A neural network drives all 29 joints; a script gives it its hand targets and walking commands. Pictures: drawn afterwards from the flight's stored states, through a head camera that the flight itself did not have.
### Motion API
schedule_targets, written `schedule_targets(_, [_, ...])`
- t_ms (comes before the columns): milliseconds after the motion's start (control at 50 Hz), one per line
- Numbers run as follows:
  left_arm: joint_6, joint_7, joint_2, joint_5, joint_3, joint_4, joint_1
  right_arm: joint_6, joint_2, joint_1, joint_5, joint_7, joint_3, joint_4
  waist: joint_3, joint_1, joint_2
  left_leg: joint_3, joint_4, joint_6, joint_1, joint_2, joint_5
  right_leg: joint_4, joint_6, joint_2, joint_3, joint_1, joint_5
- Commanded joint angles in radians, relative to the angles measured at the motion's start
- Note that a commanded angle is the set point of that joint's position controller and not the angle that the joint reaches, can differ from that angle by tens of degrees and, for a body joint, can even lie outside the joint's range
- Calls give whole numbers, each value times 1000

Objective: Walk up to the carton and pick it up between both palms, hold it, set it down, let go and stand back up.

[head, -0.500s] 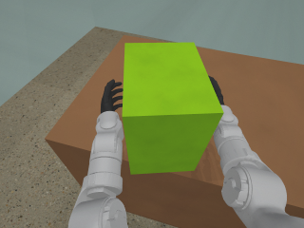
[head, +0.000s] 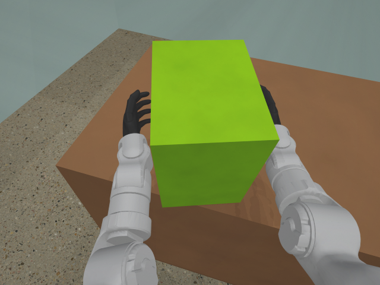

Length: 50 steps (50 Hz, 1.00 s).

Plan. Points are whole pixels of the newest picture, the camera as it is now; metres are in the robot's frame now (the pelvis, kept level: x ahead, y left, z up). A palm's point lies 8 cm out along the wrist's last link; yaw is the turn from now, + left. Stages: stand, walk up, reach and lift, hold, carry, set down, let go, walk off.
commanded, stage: reach and lift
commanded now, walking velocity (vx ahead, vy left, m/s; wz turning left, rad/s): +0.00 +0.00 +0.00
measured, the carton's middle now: (200, 129) +0.44 +0.05 +0.09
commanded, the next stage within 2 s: none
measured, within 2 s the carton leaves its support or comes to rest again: neither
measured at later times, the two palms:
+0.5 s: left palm (132, 118) +0.39 +0.18 +0.15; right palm (274, 120) +0.44 -0.09 +0.15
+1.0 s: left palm (119, 96) +0.38 +0.20 +0.20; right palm (278, 108) +0.42 -0.08 +0.20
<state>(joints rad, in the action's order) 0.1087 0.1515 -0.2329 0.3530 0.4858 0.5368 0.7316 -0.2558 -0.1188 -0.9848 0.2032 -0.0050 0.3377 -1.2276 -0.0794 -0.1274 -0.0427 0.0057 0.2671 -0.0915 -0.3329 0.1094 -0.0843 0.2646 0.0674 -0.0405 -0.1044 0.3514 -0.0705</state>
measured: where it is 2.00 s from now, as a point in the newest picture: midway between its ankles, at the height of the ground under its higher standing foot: outside the picture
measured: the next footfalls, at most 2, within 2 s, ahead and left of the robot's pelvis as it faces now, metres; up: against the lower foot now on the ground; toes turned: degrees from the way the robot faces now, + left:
none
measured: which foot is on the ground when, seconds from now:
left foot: down 0.00-1.00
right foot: down 0.00-1.00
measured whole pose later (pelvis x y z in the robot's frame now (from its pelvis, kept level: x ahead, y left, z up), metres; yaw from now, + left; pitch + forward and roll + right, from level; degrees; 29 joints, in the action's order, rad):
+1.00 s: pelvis +0.00 +0.02 +0.00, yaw +2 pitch -2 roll -1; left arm 0.55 0.12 -0.07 0.29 0.34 0.45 0.83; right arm 0.09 -0.07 -0.96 -0.09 0.11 0.19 -1.04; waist -0.06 0.00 -0.09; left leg -0.02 0.32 -0.06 -0.15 0.08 -0.14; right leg 0.28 0.04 -0.01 -0.12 0.13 -0.11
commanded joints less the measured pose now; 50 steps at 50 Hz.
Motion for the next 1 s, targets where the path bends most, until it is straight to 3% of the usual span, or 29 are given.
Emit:
schedule_targets(0, [-60, -58, -405, 10, -320, -47, 667, -130, 402, -657, 74, -118, -148, 146, -672, 3, -39, 103, 7, 71, 132, -87, 165, 42, -73, 27, -12, -414, 262])
schedule_targets(40, [-55, -59, -433, 7, -337, -65, 665, -131, 401, -634, 94, -122, -129, 120, -704, 21, -8, 106, 12, 59, 181, -93, 189, 31, -61, 21, -25, -390, 230])
schedule_targets(120, [-17, -65, -412, 9, -327, -37, 668, -98, 403, -606, 98, -115, -106, 91, -604, 40, -22, 103, 0, 72, 195, -98, 114, 7, -60, 25, -27, -337, 131])
schedule_targets(160, [1, -55, -422, -4, -353, -51, 668, -90, 406, -637, 70, -120, -113, 117, -600, 12, 14, 111, 0, 67, 212, -95, 112, 7, -57, 18, -25, -313, 91])
schedule_targets(200, [27, -42, -419, -12, -357, -61, 674, -75, 394, -668, 32, -130, -141, 134, -600, 8, 17, 99, 12, 63, 230, -91, 145, 8, -53, 11, -33, -290, 99])
schedule_targets(280, [62, -32, -432, -47, -397, -78, 728, -41, 426, -703, 7, -124, -146, 167, -592, 11, 25, 91, 18, 64, 217, -96, 96, 5, -56, 7, -25, -278, 35])
schedule_targets(340, [83, -30, -440, -62, -407, -84, 719, -20, 433, -717, -39, -126, -193, 208, -636, 4, 2, 78, 34, 66, 235, -90, 128, 14, -58, 3, -16, -281, 78])
schedule_targets(360, [101, -31, -434, -67, -412, -79, 713, 2, 435, -701, -42, -122, -180, 186, -599, 18, -7, 75, 26, 72, 226, -93, 101, 7, -62, 2, -13, -273, 45])
schedule_targets(400, [127, -41, -441, -70, -419, -93, 665, 15, 446, -688, -73, -112, -211, 237, -609, 15, -8, 74, 35, 74, 240, -95, 145, 10, -60, 5, -1, -320, 108])
schedule_targets(420, [147, -47, -427, -80, -419, -69, 663, 30, 429, -699, -80, -109, -203, 225, -565, 33, -13, 69, 34, 73, 236, -98, 130, 4, -66, 0, -7, -310, 100])
schedule_targets(440, [148, -49, -432, -88, -427, -97, 665, 32, 453, -691, -92, -104, -232, 250, -598, 22, -20, 64, 44, 76, 237, -94, 168, 10, -69, 4, 1, -333, 136])
schedule_targets(460, [161, -53, -417, -95, -437, -102, 671, 42, 443, -690, -104, -101, -235, 261, -595, 40, -18, 65, 47, 70, 246, -100, 183, 17, -75, 2, -5, -339, 166])
schedule_targets(500, [173, -59, -415, -102, -438, -101, 656, 55, 450, -691, -126, -93, -274, 289, -618, 23, -24, 65, 56, 77, 234, -99, 219, 27, -83, 7, 5, -374, 234])
schedule_targets(560, [199, -76, -420, -132, -494, -209, 654, 62, 477, -701, -189, -72, -351, 376, -675, 37, 4, 52, 87, 54, 254, -103, 322, 60, -88, 6, 13, -451, 410])
schedule_targets(580, [219, -84, -414, -115, -476, -146, 612, 86, 469, -668, -190, -63, -347, 343, -597, 53, -13, 52, 71, 61, 248, -101, 290, 46, -95, 11, 16, -449, 381])
schedule_targets(620, [242, -99, -410, -142, -525, -189, 620, 94, 469, -693, -224, -49, -381, 418, -633, 69, -21, 42, 83, 65, 269, -106, 283, 48, -96, 8, 9, -438, 378])
schedule_targets(640, [241, -102, -415, -140, -531, -191, 639, 103, 498, -689, -232, -47, -400, 415, -634, 51, -7, 40, 82, 68, 266, -106, 267, 50, -94, 12, 21, -445, 366])
schedule_targets(660, [247, -100, -418, -146, -551, -223, 631, 109, 494, -694, -251, -43, -419, 452, -646, 61, 6, 37, 88, 60, 269, -108, 290, 56, -93, 10, 16, -454, 400])
schedule_targets(700, [258, -105, -425, -183, -603, -264, 711, 121, 523, -758, -279, -35, -448, 519, -679, 88, 2, 27, 98, 55, 277, -113, 273, 55, -96, 5, 14, -449, 367])
schedule_targets(720, [271, -107, -425, -179, -600, -244, 694, 139, 516, -752, -294, -32, -447, 526, -662, 80, 16, 27, 92, 61, 281, -112, 253, 54, -96, 11, 17, -446, 359])
schedule_targets(740, [284, -108, -411, -184, -614, -242, 717, 158, 520, -736, -295, -27, -457, 513, -635, 99, 11, 22, 91, 63, 284, -116, 227, 46, -101, 10, 15, -432, 312])
schedule_targets(780, [317, -122, -395, -164, -579, -199, 711, 195, 527, -739, -300, -17, -437, 513, -553, 102, 9, 27, 63, 72, 293, -119, 149, 21, -100, 14, 17, -414, 198])
schedule_targets(800, [320, -129, -387, -168, -581, -218, 736, 204, 537, -726, -295, -16, -412, 483, -555, 116, 30, 26, 65, 70, 295, -118, 130, 19, -101, 20, 16, -421, 192])
schedule_targets(860, [346, -129, -426, -199, -612, -232, 738, 225, 530, -776, -325, -14, -421, 564, -604, 128, 51, 14, 74, 57, 341, -122, 170, 23, -97, 9, 6, -404, 191])
schedule_targets(880, [366, -130, -415, -175, -580, -208, 727, 241, 528, -771, -327, -9, -409, 532, -558, 130, 67, 19, 72, 51, 356, -120, 166, 14, -99, 9, 3, -402, 167])
schedule_targets(920, [397, -140, -372, -148, -534, -139, 763, 281, 508, -781, -311, -12, -359, 467, -441, 152, 58, 13, 36, 68, 330, -121, 32, -12, -92, 16, -2, -357, 24])
schedule_targets(940, [406, -144, -362, -134, -500, -121, 786, 291, 514, -796, -297, -15, -327, 442, -373, 136, 56, 20, 13, 76, 318, -117, -28, -24, -92, 21, 0, -341, -44])
schedule_targets(960, [425, -148, -374, -131, -497, -146, 748, 291, 512, -800, -299, -17, -338, 486, -413, 129, 50, 25, 15, 73, 341, -119, 4, -25, -92, 14, -9, -360, -18])
schedule_targets(980, [428, -148, -393, -158, -532, -193, 798, 292, 521, -804, -307, -17, -320, 465, -463, 152, 92, 21, 36, 61, 365, -122, 45, -10, -84, 8, -8, -357, 10])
